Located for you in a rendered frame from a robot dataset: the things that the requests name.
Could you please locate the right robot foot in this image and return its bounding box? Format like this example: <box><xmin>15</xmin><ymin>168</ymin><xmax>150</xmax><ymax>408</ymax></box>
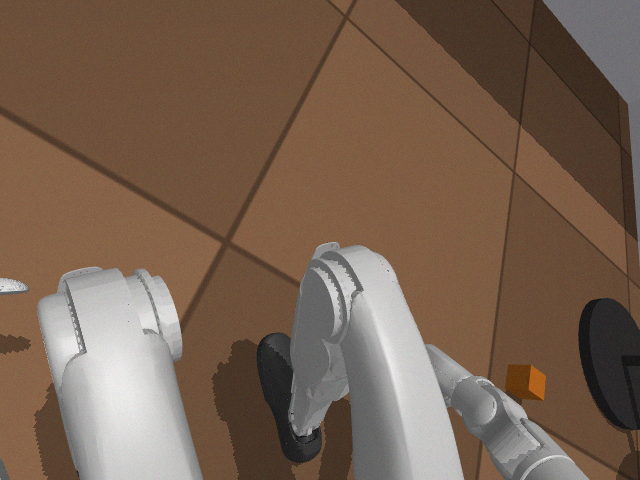
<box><xmin>257</xmin><ymin>333</ymin><xmax>322</xmax><ymax>463</ymax></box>

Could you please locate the right robot arm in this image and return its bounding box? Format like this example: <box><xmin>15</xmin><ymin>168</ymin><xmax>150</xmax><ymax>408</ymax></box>
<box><xmin>451</xmin><ymin>376</ymin><xmax>590</xmax><ymax>480</ymax></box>

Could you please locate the right robot hand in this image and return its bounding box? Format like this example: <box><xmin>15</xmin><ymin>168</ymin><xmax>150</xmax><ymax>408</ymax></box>
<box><xmin>425</xmin><ymin>344</ymin><xmax>474</xmax><ymax>408</ymax></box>

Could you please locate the floor lamp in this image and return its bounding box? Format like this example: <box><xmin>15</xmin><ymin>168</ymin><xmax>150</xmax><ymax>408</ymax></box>
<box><xmin>578</xmin><ymin>298</ymin><xmax>640</xmax><ymax>430</ymax></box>

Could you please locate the left robot hand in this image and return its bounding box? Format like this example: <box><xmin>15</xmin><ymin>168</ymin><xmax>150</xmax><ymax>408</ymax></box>
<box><xmin>0</xmin><ymin>277</ymin><xmax>29</xmax><ymax>295</ymax></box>

